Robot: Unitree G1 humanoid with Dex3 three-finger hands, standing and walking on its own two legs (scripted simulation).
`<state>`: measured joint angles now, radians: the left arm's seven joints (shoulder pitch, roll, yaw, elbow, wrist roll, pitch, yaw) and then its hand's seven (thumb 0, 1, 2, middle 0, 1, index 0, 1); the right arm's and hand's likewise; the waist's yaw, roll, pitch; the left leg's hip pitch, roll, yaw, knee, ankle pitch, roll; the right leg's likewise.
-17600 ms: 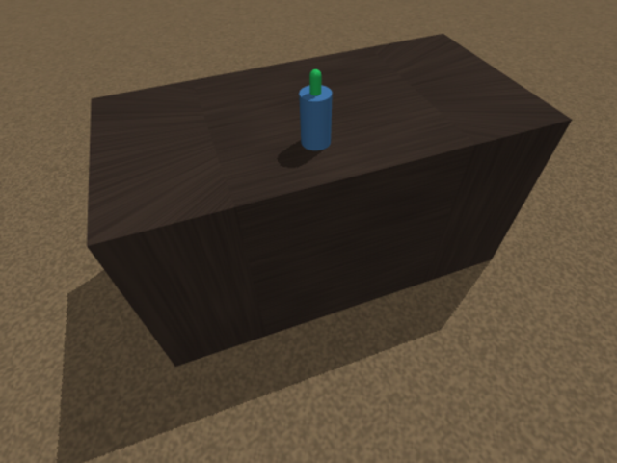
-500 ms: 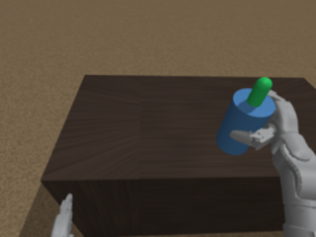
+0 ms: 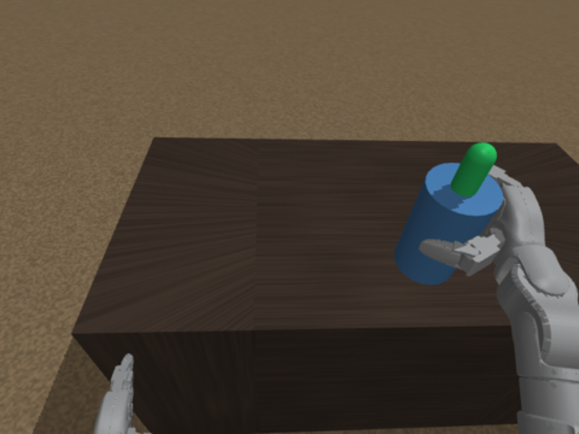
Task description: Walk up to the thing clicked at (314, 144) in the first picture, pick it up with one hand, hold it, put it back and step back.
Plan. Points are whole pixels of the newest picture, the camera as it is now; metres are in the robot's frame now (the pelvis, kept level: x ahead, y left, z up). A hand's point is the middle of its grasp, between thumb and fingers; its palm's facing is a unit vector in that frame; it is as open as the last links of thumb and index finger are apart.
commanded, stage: hold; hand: right
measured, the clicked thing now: (449, 213) +0.33 -0.15 +0.20
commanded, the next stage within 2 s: crouch in 0.28 s
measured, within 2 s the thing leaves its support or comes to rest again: neither
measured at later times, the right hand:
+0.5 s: hand (448, 214) +0.34 -0.15 +0.19, palm faces +0.06 +1.00 -0.04, open 11.2 cm
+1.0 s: hand (417, 211) +0.42 -0.16 +0.11, palm faces +0.09 +1.00 -0.01, open 11.2 cm
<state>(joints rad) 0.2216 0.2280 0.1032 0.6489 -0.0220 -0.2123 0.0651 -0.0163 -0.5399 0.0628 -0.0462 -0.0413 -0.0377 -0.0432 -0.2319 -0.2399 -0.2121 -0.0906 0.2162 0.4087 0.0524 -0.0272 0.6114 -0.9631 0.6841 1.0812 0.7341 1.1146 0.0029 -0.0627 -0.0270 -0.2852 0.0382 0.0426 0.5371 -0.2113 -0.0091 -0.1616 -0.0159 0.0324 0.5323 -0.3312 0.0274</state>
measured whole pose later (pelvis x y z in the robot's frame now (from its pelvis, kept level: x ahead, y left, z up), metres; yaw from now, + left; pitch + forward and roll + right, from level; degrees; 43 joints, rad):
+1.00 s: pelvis -0.01 +0.00 -0.01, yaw +1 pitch +4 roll -1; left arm 0.22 0.21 0.04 0.59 -0.01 -0.22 0.08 -0.02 -0.54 0.07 -0.05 -0.04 -0.04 -0.04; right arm -0.56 -0.30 -0.27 0.62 0.15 0.00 0.05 -0.02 0.61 -0.96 0.69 1.06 0.74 1.10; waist 0.08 0.01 -0.01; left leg -0.46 0.03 0.02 0.59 -0.20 -0.01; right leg -0.33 -0.02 0.01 0.61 -0.34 0.03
